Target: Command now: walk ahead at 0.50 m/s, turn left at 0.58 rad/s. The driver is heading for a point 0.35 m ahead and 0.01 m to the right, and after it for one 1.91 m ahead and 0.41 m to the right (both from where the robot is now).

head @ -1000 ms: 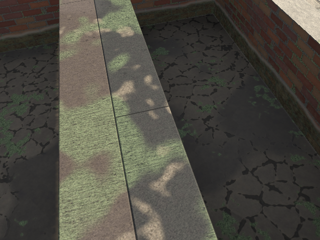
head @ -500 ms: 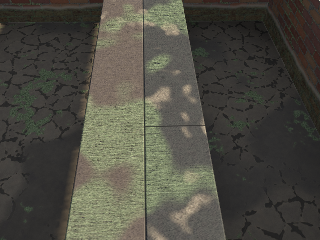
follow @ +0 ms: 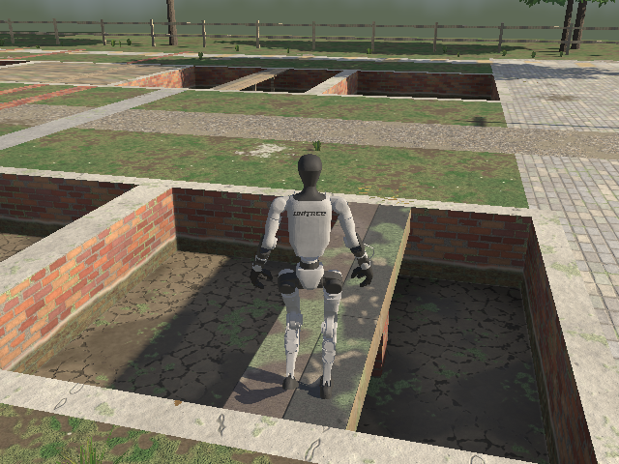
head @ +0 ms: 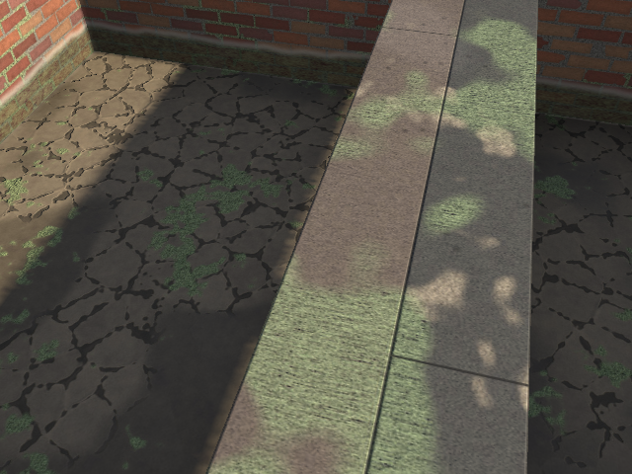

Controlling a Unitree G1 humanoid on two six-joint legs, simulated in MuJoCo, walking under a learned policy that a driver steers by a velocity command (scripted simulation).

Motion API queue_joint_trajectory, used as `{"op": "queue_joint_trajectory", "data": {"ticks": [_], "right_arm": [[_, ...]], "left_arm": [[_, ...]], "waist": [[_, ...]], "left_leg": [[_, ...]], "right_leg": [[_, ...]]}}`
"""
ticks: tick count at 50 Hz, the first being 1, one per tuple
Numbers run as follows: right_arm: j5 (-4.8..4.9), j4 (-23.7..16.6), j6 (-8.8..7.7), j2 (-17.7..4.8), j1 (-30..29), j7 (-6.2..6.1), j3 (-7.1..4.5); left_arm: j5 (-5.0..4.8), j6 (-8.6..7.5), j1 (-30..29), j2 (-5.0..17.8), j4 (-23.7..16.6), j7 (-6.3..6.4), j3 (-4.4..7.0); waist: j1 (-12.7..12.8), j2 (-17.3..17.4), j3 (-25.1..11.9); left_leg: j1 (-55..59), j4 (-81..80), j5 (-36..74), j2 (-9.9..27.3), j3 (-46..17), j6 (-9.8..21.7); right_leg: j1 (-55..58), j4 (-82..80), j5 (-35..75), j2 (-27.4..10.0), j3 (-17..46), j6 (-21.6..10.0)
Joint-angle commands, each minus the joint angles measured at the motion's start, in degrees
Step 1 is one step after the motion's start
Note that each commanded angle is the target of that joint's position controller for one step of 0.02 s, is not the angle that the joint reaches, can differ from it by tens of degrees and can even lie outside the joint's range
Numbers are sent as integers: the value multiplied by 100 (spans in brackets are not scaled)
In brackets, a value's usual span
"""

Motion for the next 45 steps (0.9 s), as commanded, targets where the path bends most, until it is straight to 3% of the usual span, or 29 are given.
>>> {"op": "queue_joint_trajectory", "data": {"ticks": [1,3,5,6,8,10,11,13,14,15,16,17,18,19,20,21,22,24,25,29,33,34,37,38,39,40,43,44,45], "right_arm": [[-113,-355,102,-493,-186,34,-53],[-106,-461,222,-413,-379,23,-25],[-170,-624,308,-302,-729,61,35],[-143,-649,312,-208,-846,101,65],[-100,-739,275,-104,-1120,141,136],[-96,-889,244,-32,-1445,151,198],[-144,-1008,268,-37,-1644,167,233],[-118,-1013,179,158,-1744,216,345],[-128,-924,147,141,-1532,197,340],[-92,-695,37,-10,-963,213,282],[-76,-312,-59,-87,166,187,212],[-75,24,-197,-268,1300,74,96],[-138,126,-248,-1073,1885,-80,-93],[-17,91,-273,-1267,2215,-139,-154],[-29,86,-248,-1017,1585,-187,-118],[-70,63,-324,-568,1059,-179,15],[-99,1,-415,-144,719,-134,134],[-44,78,-580,312,577,-6,277],[-40,169,-690,341,642,23,306],[-31,434,-818,315,887,-47,341],[-32,648,-807,390,1102,-117,426],[-25,641,-816,321,1158,-138,414],[-45,656,-775,165,1214,-160,380],[-115,663,-720,88,1186,-153,369],[-165,607,-666,-54,1094,-148,341],[-145,563,-608,-104,1061,-143,321],[-74,550,-347,-338,1085,-144,224],[-59,518,-212,-437,1096,-136,173],[-12,400,-112,-514,981,-118,128]], "left_arm": [[-57,-224,260,451,-131,-7,118],[-26,-305,600,443,52,-30,130],[-41,-305,775,473,171,1,149],[-9,-239,780,536,223,13,167],[37,-188,900,374,306,-16,112],[1,-218,893,571,368,-62,176],[2,-203,917,617,433,-64,177],[57,-61,1366,606,687,-42,191],[90,-2,1345,708,752,-8,225],[79,52,1132,813,703,0,273],[-14,98,1037,936,785,15,293],[-191,104,735,910,739,20,295],[-344,90,1115,69,579,-61,101],[-564,100,951,577,502,111,239],[-526,134,590,808,480,164,296],[-483,142,489,637,527,142,242],[-410,188,477,535,649,130,255],[-372,447,1134,430,1027,17,323],[-338,532,1035,362,998,-45,349],[-180,773,452,296,812,-142,386],[-106,808,-290,263,553,-310,331],[-28,795,-493,269,487,-311,328],[-14,749,-1149,292,175,-361,261],[9,747,-1330,315,112,-404,250],[-47,713,-1400,316,49,-431,223],[-64,711,-1470,306,38,-440,210],[-61,691,-1210,350,-38,-398,196],[-77,643,-710,386,101,-357,229],[-69,572,30,490,319,-245,291]], "waist": [[54,-644,334],[119,-571,318],[162,-701,438],[218,-816,613],[343,-754,708],[409,-829,791],[445,-902,814],[541,-822,780],[418,-956,830],[167,-739,534],[-353,-803,-34],[-1100,-669,-432],[-1005,883,-1521],[-1196,489,-2583],[-834,264,-1564],[-512,310,-501],[-254,-89,6],[183,18,98],[240,70,205],[239,365,476],[150,372,730],[96,359,714],[-71,279,865],[-140,248,848],[-153,384,855],[-198,425,807],[-100,472,548],[67,524,192],[405,318,-268]], "left_leg": [[-1393,735,554,516,60,-275],[-1452,658,745,571,128,-231],[-1771,232,1036,641,224,-215],[-1936,-89,988,736,300,-263],[-1747,-812,1031,684,466,-264],[-1422,-1589,904,612,719,-161],[-1310,-1825,548,552,909,-100],[-1108,-2420,-60,436,1134,76],[-775,-2705,-304,368,1190,172],[107,-3028,-183,152,1334,316],[1365,-3309,-20,23,1275,471],[2918,-3951,867,305,903,666],[4801,-3934,1852,2529,-1721,1156],[4773,-4653,2415,3301,-3339,1447],[3767,-4894,2045,3070,-2435,1359],[2814,-5138,1981,2822,-1853,1293],[2232,-5239,2438,2527,-1356,1067],[1364,-5472,2782,2264,-620,800],[1203,-5622,2716,2211,-413,709],[1234,-6092,2071,1930,424,555],[1355,-6159,1638,1881,952,408],[1462,-6101,1728,1944,982,467],[1854,-6060,1725,2092,1149,589],[2066,-5903,2191,2174,1222,597],[2024,-5710,2540,2169,1392,543],[2029,-5500,2909,2144,1530,480],[2311,-4312,4540,2136,1766,258],[2426,-3486,4735,2055,1848,145],[2086,-2337,4313,1939,1874,-96]], "right_leg": [[797,-1378,1899,-1690,1431,-641],[930,-1233,3031,-1675,891,-624],[1133,-1198,3226,-1651,598,-542],[1172,-1187,3276,-1622,383,-429],[1048,-1140,3370,-1551,177,-418],[861,-1109,3275,-1538,7,-430],[856,-1149,3162,-1587,4,-485],[1103,-958,3329,-1645,-23,-504],[1035,-733,3965,-1605,-110,-520],[820,-210,4697,-1569,-129,-560],[622,720,5016,-1576,-61,-551],[-364,2177,4394,-1339,-185,-359],[-2138,4994,-1145,-371,-307,59],[-2527,6171,-1630,399,1248,-72],[-2740,6182,-1079,4,1317,-134],[-2828,6087,-812,-226,842,-142],[-2725,5781,-610,-379,845,-125],[-1927,5411,-455,-429,1008,-34],[-1881,5267,-223,-375,1033,-19],[-2558,4942,1025,-294,801,74],[-2957,4210,1861,-429,606,64],[-3012,4097,1898,-462,536,71],[-3059,3135,1606,-569,298,-20],[-3006,2827,1354,-548,195,-86],[-2649,2347,1146,-520,156,-131],[-2353,2048,870,-407,-55,-158],[-1570,1190,-72,-76,-347,-329],[-1062,746,-34,137,-383,-383],[-54,205,539,300,-213,-483]]}}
